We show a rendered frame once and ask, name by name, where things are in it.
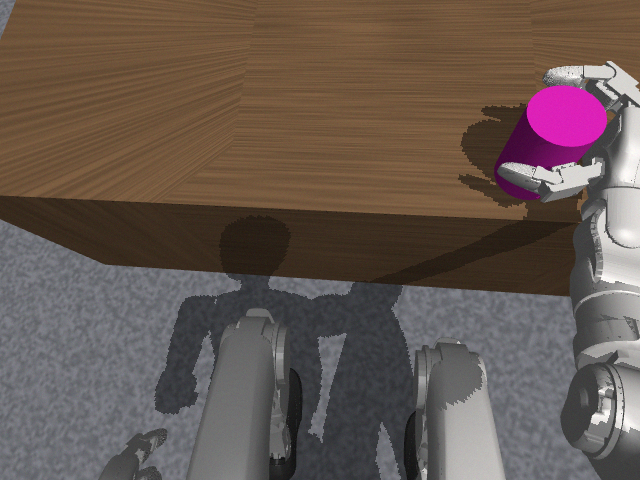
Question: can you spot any right robot arm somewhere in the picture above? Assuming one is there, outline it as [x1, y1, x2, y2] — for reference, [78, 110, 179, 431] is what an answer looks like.
[560, 186, 640, 480]

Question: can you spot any right robot hand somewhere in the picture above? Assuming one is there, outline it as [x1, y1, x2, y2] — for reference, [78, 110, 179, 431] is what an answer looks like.
[497, 61, 640, 203]

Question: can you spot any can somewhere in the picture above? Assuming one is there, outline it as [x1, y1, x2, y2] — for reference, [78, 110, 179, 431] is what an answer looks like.
[494, 85, 607, 200]

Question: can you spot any left robot foot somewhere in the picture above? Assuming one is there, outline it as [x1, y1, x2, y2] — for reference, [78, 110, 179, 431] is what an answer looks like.
[269, 368, 302, 480]

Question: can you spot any left robot hand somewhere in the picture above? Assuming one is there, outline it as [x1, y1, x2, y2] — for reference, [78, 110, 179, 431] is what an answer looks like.
[98, 428, 168, 480]

